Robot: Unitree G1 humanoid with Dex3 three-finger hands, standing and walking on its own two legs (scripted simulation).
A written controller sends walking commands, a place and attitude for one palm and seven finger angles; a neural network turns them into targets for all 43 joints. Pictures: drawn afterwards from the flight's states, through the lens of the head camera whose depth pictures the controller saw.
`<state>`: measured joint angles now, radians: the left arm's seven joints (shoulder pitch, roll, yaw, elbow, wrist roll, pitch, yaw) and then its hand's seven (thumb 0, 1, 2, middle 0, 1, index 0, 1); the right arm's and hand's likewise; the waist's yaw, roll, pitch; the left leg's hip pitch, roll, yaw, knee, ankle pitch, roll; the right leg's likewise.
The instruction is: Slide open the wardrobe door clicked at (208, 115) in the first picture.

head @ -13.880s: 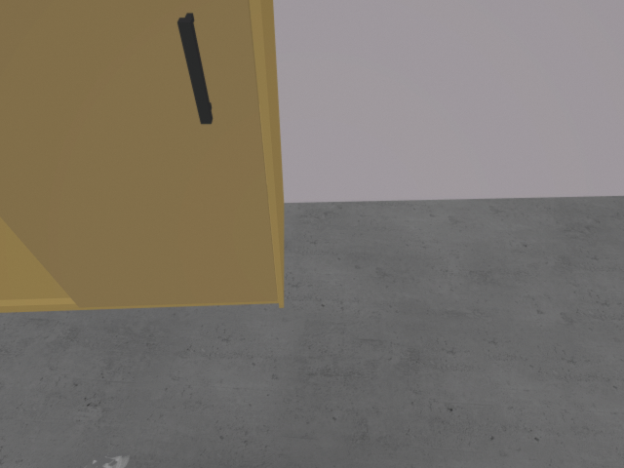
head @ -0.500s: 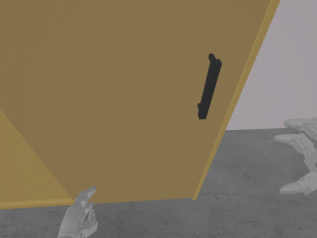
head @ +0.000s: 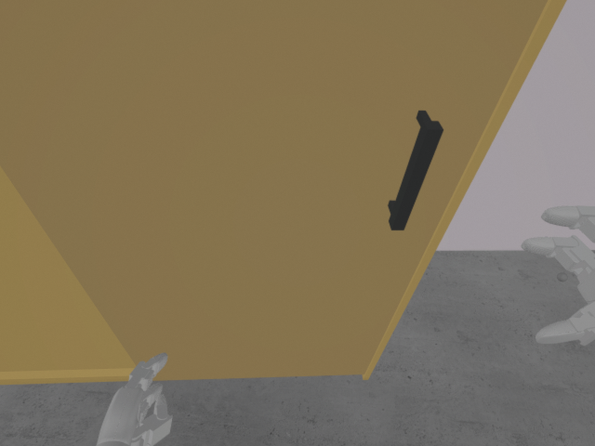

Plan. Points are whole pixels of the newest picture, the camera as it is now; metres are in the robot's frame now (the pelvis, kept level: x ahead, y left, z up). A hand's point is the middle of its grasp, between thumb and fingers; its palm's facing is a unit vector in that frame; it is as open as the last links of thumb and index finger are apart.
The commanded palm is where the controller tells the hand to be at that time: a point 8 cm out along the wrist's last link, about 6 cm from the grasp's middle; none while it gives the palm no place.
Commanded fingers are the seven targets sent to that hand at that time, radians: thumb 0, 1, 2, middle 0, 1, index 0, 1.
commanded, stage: raise the hand with hooked fingers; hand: right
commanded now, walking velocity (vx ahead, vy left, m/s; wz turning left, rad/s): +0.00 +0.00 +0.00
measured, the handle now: (408, 174) +0.47 -0.15 +0.15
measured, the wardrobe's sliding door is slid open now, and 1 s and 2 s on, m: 0.00 0.00 0.00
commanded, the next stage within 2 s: move the hooked fingers beside the handle in 0.18 s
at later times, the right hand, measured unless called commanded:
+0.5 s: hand (547, 272) +0.28 -0.27 +0.16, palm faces +0.05 +1.00 -0.09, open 14.0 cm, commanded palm +0.26 -0.30 +0.17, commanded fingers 0.00 0.50 -0.30 0.30 1.20 0.30 1.20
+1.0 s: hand (504, 236) +0.34 -0.24 +0.15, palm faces -0.01 +1.00 -0.06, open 14.0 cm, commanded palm +0.32 -0.29 +0.16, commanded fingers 0.00 0.50 -0.30 0.30 1.20 0.30 1.20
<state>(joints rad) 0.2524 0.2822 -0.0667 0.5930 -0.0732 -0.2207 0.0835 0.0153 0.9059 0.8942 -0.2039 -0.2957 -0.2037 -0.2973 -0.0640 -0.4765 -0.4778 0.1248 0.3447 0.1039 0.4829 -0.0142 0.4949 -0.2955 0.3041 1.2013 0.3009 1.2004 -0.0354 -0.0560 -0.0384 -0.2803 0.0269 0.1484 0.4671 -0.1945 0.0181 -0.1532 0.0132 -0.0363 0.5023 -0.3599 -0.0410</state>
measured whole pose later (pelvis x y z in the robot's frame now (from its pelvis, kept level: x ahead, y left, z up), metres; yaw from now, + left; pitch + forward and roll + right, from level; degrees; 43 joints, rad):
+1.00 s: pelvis +0.00 +0.00 +0.00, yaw +1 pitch +2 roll +1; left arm 0.28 0.29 -0.06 0.62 -0.08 -0.19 0.11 0.01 0.91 0.89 -0.20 -0.30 -0.20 -0.30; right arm -0.33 -0.46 -0.38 0.40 0.28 0.05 0.42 -0.01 0.50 -0.30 0.30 1.20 0.30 1.20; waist 0.00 -0.05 -0.03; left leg -0.33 0.03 0.14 0.49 -0.19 0.02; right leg -0.20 0.02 -0.05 0.51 -0.36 -0.04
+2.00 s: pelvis +0.00 +0.00 +0.00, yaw +0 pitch +6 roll +1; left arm 0.36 0.30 -0.04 0.69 -0.07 -0.08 0.09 0.01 0.91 0.89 -0.20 -0.30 -0.20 -0.30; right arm -0.72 -0.47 -0.30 0.89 0.21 -0.10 0.34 -0.01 0.49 -0.30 0.37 1.25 0.37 1.27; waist 0.04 -0.03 -0.05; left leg -0.41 0.03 0.14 0.48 -0.18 0.02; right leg -0.28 0.02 -0.04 0.52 -0.35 -0.04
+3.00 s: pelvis -0.02 +0.00 -0.01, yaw -1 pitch +8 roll +1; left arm 0.37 0.29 -0.06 0.71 -0.06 -0.10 0.07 0.01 0.91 0.89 -0.20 -0.30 -0.20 -0.30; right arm -0.85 -0.48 -0.23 1.05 0.23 -0.18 0.33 -0.01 0.50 -0.30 0.36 1.28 0.36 1.28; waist 0.03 -0.03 -0.06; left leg -0.50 0.05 0.16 0.56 -0.20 0.02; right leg -0.39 0.03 -0.02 0.61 -0.37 -0.05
